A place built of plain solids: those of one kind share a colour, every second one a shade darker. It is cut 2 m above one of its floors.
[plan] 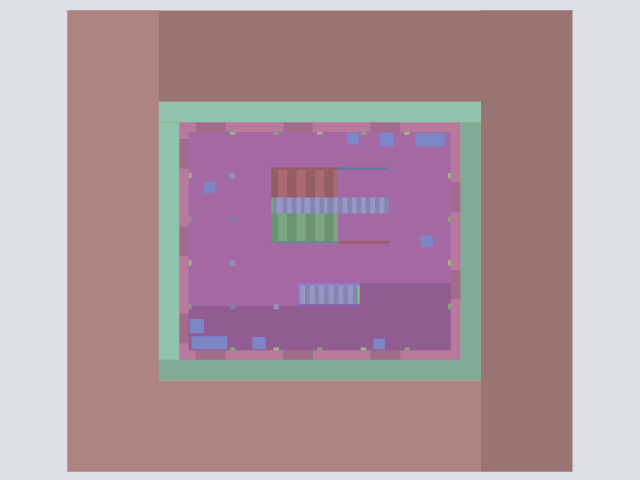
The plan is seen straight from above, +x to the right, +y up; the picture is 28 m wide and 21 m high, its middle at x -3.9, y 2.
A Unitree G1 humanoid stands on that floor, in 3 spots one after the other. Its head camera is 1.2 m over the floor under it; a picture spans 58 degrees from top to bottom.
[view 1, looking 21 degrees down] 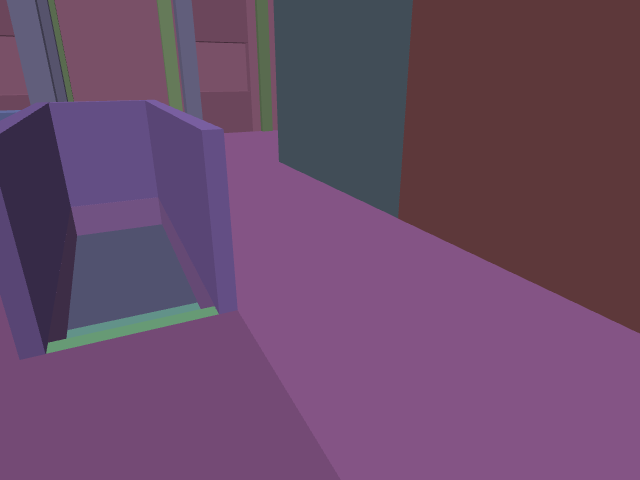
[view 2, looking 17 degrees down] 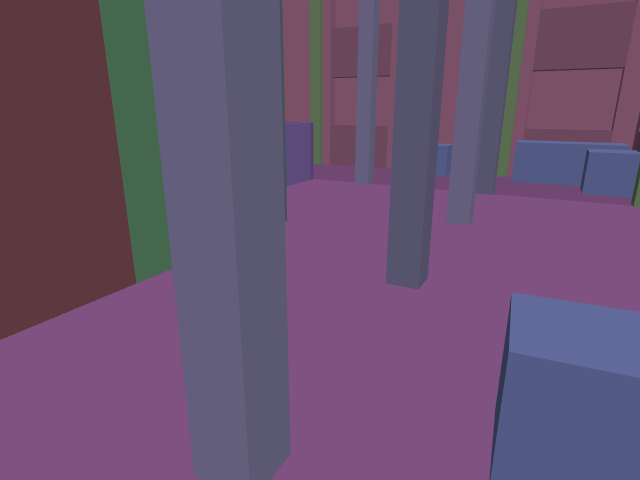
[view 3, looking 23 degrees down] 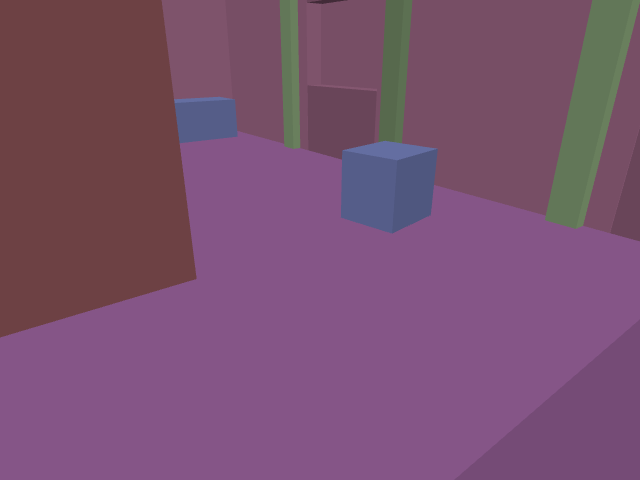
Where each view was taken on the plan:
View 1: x -0.11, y -0.38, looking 154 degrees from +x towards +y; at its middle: floor_storey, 3.35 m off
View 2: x -8.54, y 5.77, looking -62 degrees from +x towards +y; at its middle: floor_storey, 4.10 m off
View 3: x -1.66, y -0.38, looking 53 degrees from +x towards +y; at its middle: floor_storey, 3.07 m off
